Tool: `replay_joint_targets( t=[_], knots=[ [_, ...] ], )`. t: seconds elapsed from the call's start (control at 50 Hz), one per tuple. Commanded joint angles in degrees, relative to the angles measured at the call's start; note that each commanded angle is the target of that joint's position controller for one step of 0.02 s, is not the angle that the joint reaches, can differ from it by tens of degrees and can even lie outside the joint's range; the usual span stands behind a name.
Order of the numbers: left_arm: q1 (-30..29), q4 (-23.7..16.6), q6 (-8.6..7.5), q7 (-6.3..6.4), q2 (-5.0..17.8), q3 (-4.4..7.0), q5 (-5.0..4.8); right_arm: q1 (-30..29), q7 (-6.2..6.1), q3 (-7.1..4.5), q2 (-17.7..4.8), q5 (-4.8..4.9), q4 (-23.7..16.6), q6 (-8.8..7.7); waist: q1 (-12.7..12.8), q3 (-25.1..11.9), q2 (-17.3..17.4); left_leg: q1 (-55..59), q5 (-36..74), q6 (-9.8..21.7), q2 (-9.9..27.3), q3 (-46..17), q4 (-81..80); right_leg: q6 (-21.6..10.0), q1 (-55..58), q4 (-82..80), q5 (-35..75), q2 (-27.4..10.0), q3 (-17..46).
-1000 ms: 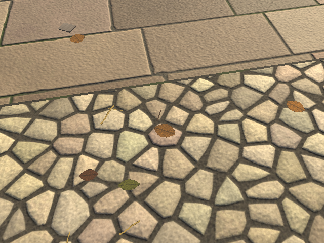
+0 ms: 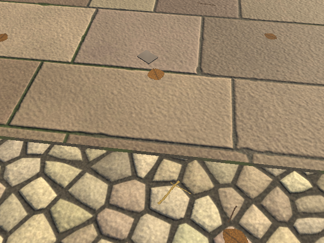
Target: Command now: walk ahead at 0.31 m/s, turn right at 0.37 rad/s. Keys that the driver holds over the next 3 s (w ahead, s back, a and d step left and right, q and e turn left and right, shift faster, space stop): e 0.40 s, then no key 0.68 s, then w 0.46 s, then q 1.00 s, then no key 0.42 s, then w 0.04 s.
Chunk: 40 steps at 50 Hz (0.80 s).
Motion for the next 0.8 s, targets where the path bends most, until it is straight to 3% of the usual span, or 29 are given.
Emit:
replay_joint_targets(
  t=[0.02, 0.04, 0.06, 0.08, 0.1, 0.12, 0.14, 0.2, 0.24, 0.32, 0.4, 0.5, 0.56, 0.58, 0.6, 0.62, 0.64, 0.66, 0.68, 0.72, 0.8],
  knots=[
    [21.82, 2.56, -1.9, 1.26, 11.01, 3.5, 1.56, -3.09, -0.96, -1.51, -9.5, 1.36, -4.82, -0.94, 11.51, -13.32, 1.66, -16.78, 49.71, -1.72, 10.46, 2.77, 43.01, -6.49, 30.92, -4.26, 19.78, -6.09, 9.39],
    [19.59, 1.25, -1.24, 1.34, 16.73, 5.06, 0.23, 3.67, -0.55, -0.76, -4.49, 3.39, -6.79, -1.18, 5.92, -22.79, -15.14, -38.3, -8.51, -5.64, -2.51, 2.13, 68.54, -19.87, 49.46, -1.55, 55.09, -26.06, 37.8],
    [19.26, 1.1, -0.87, 0.88, 14.91, 5.21, -3.04, 1.56, -0.5, -1.42, -8.84, 0.81, -6.18, -0.71, 7.2, -25.62, -1.42, -40.53, -4.71, -5.0, 1.2, -6.98, 70.46, -20.56, 46.92, -3.13, 61.21, -23.69, 35.46],
    [14.57, 0.27, -0.58, 1.2, 12.95, 4.71, -3.04, -2.57, -0.28, -1.08, -7.64, 1.05, -7.49, -0.66, 6.21, -17.84, -1.05, -42.92, -1.24, -5.21, 4.06, -7.62, 68.76, -18.72, 40.02, -5.49, 52.87, -21.66, 29.17],
    [11.32, 0.09, 0.04, 1.52, 8.77, 3.59, -2.68, -4.45, -0.09, -0.87, -7.25, 0.57, -7.91, -0.63, 4.44, -9.51, 2.92, -42.85, 0.58, -5.17, 6.23, -6.63, 63.17, -15.33, 30.19, -8.97, 45.07, -17.84, 24.69],
    [10.42, 0.21, 0.37, 1.91, 7.28, 3.1, -2.72, -6.71, 0.18, -1.05, -7.32, -0.22, -9.01, 0.27, 3.36, -5.97, 3.4, -42.1, 1.01, -5.53, 7.48, -6.81, 58.88, -13.07, 24.83, -11.08, 39.77, -14.71, 22.44],
    [9.62, 0.32, 0.71, 2.12, 6.99, 2.88, -2.49, -5.37, 0.45, -0.87, -6.68, -0.76, -9.0, 1.63, 1.78, -4.78, 2.57, -38.98, 1.38, -6.15, 7.64, -6.17, 55.96, -11.97, 19.84, -12.52, 37.84, -12.6, 20.22],
    [10.08, 0.34, 0.4, 1.64, 10.16, 3.75, -1.64, -3.43, 0.44, -0.54, -4.89, -0.59, -9.5, 3.93, 0.34, -6.88, 0.17, -35.43, 3.2, -7.5, 6.73, -4.67, 49.84, -10.75, 15.01, -12.47, 40.31, -9.86, 17.58],
    [10.11, -0.14, 0.75, 1.66, 10.9, 4.06, -1.53, -5.27, 0.23, -0.68, -5.28, -0.49, -10.42, 4.45, 0.68, -7.84, -1.07, -36.2, 5.47, -7.96, 6.89, -4.47, 46.42, -9.44, 14.37, -12.46, 36.06, -8.71, 17.9],
    [11.59, -0.88, 2.32, 2.18, 11.36, 4.53, -1.6, -11.63, -0.11, -1.08, -6.41, -0.24, -12.69, 5.59, 3.08, -7.25, -3.26, -39.56, 8.51, -8.64, 7.4, -5.59, 40.9, -6.55, 15.76, -13.44, 17.12, -7.56, 22.74],
    [13.24, -1.35, 3.46, 2.66, 11.7, 5.05, -1.16, -16.11, -0.45, -1.04, -6.7, 0.24, -14.39, 5.73, 5.13, -5.39, -4.58, -41.91, 6.78, -8.57, 6.69, -7.34, 35.07, -6.33, 19.32, -13.19, 5.64, -7.92, 28.74],
    [12.77, -1.63, 3.96, 2.66, 10.89, 4.71, -0.35, -14.97, -0.91, -0.59, -6.68, 1.38, -14.47, 4.75, 5.38, -6.04, -5.76, -34.11, 1.63, -6.4, 4.69, -6.19, 26.63, -6.7, 20.8, -8.96, 18.02, -8.88, 30.19],
    [10.1, -1.77, 4.4, 2.83, 10.57, 4.24, -1.0, -10.37, -1.12, -0.34, -6.33, 1.73, -13.45, 4.13, 2.68, -5.9, -5.46, -24.12, 5.59, -4.4, 3.72, -5.32, 11.72, -4.03, 19.17, -6.14, 19.74, -7.43, 31.14],
    [9.02, -2.02, 4.45, 3.09, 9.93, 3.85, -1.61, -8.31, -1.34, -0.33, -6.47, 1.2, -12.81, 3.63, 1.44, -5.5, -4.16, -18.04, 12.69, -3.53, 5.4, -6.67, 2.43, -1.49, 15.98, -4.6, 12.87, -5.63, 30.63],
    [10.93, -2.42, 4.16, 3.11, 6.83, 2.88, -1.74, -9.67, -1.84, -0.65, -9.4, 0.13, -13.36, 3.21, 3.51, -5.62, 4.02, -13.77, 15.99, -1.33, 14.66, -16.03, -2.67, 1.73, 11.74, 1.47, -1.15, -1.51, 25.62],
    [14.57, -2.86, 3.98, 3.26, 5.12, 2.36, -2.11, -14.64, -1.54, -1.09, -13.79, 0.13, -15.4, 3.47, 6.6, -4.83, 13.53, -12.27, 36.65, 4.87, 26.57, -29.04, -2.47, 4.28, 4.34, 7.38, -23.43, 8.1, 15.59],
    [13.37, -1.27, 4.49, 3.61, 9.7, 3.49, -0.91, -11.15, -1.07, -0.84, -11.27, 0.47, -14.01, 3.63, 3.61, -6.6, 10.08, -16.71, 43.45, 11.01, 28.51, -28.78, 0.5, 4.92, 7.87, 16.98, -30.65, 6.36, 12.97],
    [12.49, -0.76, 4.73, 3.48, 9.99, 3.73, -1.17, -11.6, -0.65, 0.02, -8.59, 0.72, -13.7, 3.4, 4.34, -5.11, 6.88, -17.85, 43.94, 10.84, 25.27, -24.72, 0.79, 5.31, 8.36, 20.47, -28.31, 5.56, 13.69],
    [11.8, -0.03, 4.96, 3.32, 9.11, 3.61, -1.3, -13.53, -0.52, 0.44, -7.22, 0.79, -13.53, 3.3, 4.98, -3.62, 6.27, -18.89, 41.63, 8.44, 21.51, -19.85, 0.82, 6.08, 8.79, 21.32, -25.3, 4.74, 13.94],
    [11.57, 0.88, 5.47, 2.78, 8.1, 3.18, -1.17, -14.24, -0.86, 0.62, -7.22, 0.59, -13.01, 3.17, 5.17, -3.71, 10.22, -16.85, 44.2, 5.42, 16.97, -14.63, 1.77, 7.37, 9.14, 20.31, -22.11, 4.64, 13.04],
    [8.78, 2.57, 5.82, 2.97, 5.79, 1.76, -1.85, -10.92, -0.56, 0.53, -7.77, 0.78, -10.47, 3.37, 3.07, -5.42, 10.22, -12.17, 46.19, 4.98, 15.52, -13.03, 4.2, 8.69, 12.57, 8.41, -21.98, 2.92, 8.96]
  ],
)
